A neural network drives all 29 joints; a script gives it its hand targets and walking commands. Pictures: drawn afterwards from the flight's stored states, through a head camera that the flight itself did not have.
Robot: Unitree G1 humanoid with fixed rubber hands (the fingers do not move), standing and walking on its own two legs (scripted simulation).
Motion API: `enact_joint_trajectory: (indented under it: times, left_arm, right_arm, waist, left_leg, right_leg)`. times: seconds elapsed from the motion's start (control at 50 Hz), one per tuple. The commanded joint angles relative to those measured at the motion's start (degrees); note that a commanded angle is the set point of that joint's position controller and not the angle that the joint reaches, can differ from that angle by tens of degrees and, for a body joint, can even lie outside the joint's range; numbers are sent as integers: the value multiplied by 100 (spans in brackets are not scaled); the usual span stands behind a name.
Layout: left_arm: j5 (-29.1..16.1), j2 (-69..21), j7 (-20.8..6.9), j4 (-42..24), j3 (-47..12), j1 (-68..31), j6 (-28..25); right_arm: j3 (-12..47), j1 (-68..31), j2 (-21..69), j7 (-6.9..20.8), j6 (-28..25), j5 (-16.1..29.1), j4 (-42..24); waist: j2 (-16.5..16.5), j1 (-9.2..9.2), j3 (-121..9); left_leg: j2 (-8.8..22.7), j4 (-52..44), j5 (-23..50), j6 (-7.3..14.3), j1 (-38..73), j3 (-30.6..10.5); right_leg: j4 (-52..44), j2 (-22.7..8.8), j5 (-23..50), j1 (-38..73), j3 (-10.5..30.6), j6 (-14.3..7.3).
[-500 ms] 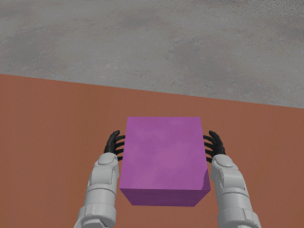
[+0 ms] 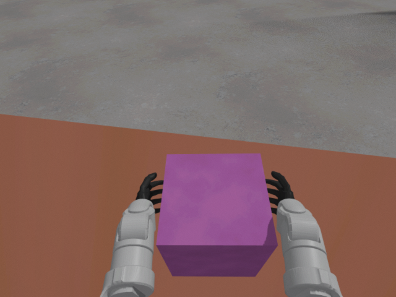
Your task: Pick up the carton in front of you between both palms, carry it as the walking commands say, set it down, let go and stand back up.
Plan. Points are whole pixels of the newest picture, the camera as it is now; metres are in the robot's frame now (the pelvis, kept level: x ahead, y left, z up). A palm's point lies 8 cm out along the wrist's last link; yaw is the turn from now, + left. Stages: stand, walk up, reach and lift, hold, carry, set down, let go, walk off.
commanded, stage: reach and lift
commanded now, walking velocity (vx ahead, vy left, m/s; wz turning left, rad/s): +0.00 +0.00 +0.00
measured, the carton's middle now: (213, 218) +0.31 +0.00 -0.05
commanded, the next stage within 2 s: hold in 0.68 s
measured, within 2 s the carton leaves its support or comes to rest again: neither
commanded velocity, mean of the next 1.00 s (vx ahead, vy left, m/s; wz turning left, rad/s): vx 0.00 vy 0.00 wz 0.00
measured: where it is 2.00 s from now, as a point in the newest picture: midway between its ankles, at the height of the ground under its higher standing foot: outside the picture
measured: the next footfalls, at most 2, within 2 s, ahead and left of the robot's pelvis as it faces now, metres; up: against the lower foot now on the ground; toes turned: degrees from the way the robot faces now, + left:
left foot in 1.56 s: +0.20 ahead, +0.09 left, +0.00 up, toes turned +9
right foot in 1.94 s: +0.48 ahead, -0.16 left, +0.00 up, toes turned -15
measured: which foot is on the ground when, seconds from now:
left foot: down 0.00-1.00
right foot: down 0.00-1.00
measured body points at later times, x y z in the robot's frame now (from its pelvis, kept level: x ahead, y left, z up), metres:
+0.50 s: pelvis +0.02 +0.00 +0.01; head +0.00 +0.00 +0.46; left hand +0.32 +0.15 +0.03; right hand +0.32 -0.15 +0.03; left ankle +0.04 +0.13 -0.74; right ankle +0.03 -0.13 -0.74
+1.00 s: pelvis +0.01 +0.00 +0.01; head -0.03 +0.00 +0.46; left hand +0.31 +0.15 +0.04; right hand +0.31 -0.15 +0.05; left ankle +0.04 +0.13 -0.74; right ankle +0.03 -0.13 -0.74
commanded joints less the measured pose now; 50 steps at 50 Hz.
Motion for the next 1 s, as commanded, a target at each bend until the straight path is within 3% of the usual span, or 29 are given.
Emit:
enact_joint_trajectory:
  times: [0.0,0.36,0.64,0.76,0.88,0.98]
  left_arm:
    - [-1467,-5721,-1515,-121,-3364,-3510,-249]
    - [-1595,-5551,-1395,-793,-3600,-2616,-4]
    - [-1672,-5396,-1400,-1098,-3686,-2527,164]
    - [-1960,-5356,-1358,-1772,-4158,-2270,386]
    - [-1692,-5035,-1313,-1543,-3747,-2126,640]
    - [-1786,-5243,-1397,-1523,-3829,-2658,583]
  right_arm:
    - [3338,-3306,5674,1478,-145,1402,71]
    - [3523,-2452,5438,1437,80,1523,-555]
    - [3656,-2330,5418,1379,267,1615,-873]
    - [4095,-2017,5393,1299,510,1872,-1542]
    - [3716,-1913,5071,1282,760,1668,-1320]
    - [3813,-2486,5244,1377,692,1761,-1330]
  waist:
    - [1,-18,-1910]
    - [57,-4,-1866]
    - [-8,22,-1678]
    - [-18,-28,-1977]
    - [16,0,-1008]
    - [25,16,-1234]
  left_leg:
    - [-438,-488,277,75,798,132]
    - [-462,-764,1395,-15,1339,64]
    - [-499,-842,1319,22,1375,62]
    - [-501,-922,1826,10,1660,3]
    - [-464,-1125,739,46,1324,76]
    - [-437,-1022,502,64,1300,88]
  right_leg:
    - [-607,401,313,299,-98,-95]
    - [-846,473,1374,745,-88,-45]
    - [-945,455,1436,898,-38,-7]
    - [-1031,439,2060,1236,13,21]
    - [-1212,419,876,893,-50,-32]
    - [-1127,409,614,815,-79,-59]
